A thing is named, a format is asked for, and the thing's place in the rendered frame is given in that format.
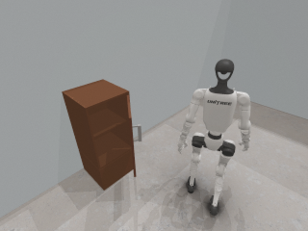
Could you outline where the robot left hand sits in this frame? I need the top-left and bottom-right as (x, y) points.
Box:
(177, 139), (189, 154)

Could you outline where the left robot upper arm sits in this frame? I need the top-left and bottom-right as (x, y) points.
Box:
(186, 89), (207, 124)

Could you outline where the left robot forearm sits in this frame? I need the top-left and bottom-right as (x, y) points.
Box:
(179, 114), (193, 141)

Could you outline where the robot right hand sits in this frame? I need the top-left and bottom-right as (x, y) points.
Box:
(238, 140), (250, 151)

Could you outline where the cupboard door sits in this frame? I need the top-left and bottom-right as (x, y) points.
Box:
(127, 95), (137, 177)

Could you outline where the right robot forearm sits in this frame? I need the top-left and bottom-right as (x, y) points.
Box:
(241, 121), (251, 143)

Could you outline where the handle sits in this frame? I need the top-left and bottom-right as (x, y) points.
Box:
(132, 124), (142, 141)

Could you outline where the robot right foot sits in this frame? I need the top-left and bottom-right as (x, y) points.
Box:
(210, 195), (218, 216)

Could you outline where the right robot upper arm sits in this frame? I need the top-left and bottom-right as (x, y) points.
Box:
(237, 91), (251, 130)

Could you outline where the robot right shin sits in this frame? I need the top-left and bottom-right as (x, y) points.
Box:
(212, 167), (226, 207)

